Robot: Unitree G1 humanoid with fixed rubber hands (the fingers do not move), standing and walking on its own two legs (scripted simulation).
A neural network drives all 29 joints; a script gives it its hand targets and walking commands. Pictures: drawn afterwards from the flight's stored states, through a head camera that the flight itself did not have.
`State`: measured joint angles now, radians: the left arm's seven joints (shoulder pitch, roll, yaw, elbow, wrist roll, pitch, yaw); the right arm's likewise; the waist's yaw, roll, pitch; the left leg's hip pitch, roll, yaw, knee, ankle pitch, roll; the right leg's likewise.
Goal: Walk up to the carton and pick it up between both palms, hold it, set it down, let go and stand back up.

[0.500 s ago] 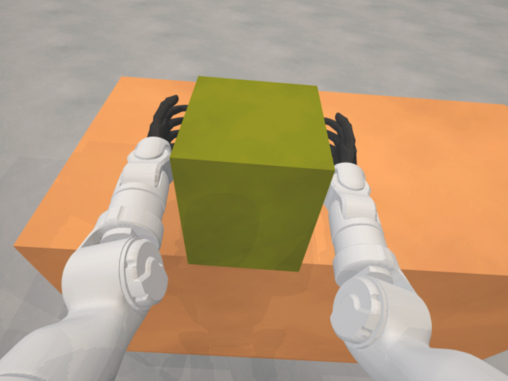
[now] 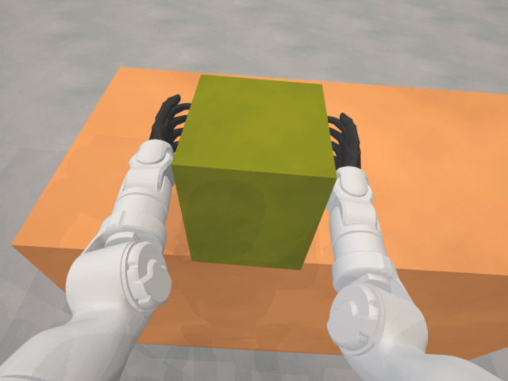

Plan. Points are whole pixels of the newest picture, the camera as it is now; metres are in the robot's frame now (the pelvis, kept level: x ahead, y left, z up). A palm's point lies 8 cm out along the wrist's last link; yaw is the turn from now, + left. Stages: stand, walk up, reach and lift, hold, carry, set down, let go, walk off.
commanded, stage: set down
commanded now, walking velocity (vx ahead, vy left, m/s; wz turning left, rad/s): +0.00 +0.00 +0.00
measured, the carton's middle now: (253, 177) +0.43 -0.04 +0.08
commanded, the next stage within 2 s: none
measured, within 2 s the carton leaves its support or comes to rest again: neither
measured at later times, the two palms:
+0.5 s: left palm (163, 144) +0.46 +0.10 +0.13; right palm (345, 166) +0.39 -0.19 +0.12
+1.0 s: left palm (163, 145) +0.46 +0.10 +0.13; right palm (344, 166) +0.39 -0.19 +0.12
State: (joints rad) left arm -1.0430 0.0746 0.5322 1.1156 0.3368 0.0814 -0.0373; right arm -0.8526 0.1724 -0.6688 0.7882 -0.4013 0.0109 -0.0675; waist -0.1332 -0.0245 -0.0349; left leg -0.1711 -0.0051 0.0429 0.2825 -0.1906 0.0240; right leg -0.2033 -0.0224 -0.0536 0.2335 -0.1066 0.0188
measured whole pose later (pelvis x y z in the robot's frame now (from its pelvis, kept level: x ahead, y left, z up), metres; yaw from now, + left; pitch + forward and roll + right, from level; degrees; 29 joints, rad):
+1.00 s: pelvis +0.00 +0.00 +0.00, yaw -1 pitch +2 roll -1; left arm -1.01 0.01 0.63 0.97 0.45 0.06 -0.13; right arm -0.82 0.22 -0.71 0.69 -0.49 -0.06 -0.04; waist -0.11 -0.03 0.06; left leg -0.10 0.00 0.06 0.28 -0.20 0.02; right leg -0.14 -0.02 -0.07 0.24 -0.12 0.02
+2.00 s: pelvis -0.05 -0.02 -0.02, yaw +0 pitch +16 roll +0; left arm -1.39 0.39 -0.22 1.61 -0.41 0.00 0.01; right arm -1.23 -0.16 -0.12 1.26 0.22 0.14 -0.20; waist -0.20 -0.01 -0.22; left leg -0.57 0.01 0.02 0.47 -0.18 0.00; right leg -0.60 -0.01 -0.05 0.43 -0.10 -0.02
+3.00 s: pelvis -0.05 -0.02 -0.01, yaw -1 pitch +3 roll -1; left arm -1.10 0.45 -0.01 1.06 -0.25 0.35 -0.03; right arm -0.97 -0.12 -0.12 0.82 0.27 0.35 -0.28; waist -0.14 -0.05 -0.05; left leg -0.27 0.02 0.01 0.41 -0.19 0.00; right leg -0.28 0.01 -0.05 0.31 -0.08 -0.01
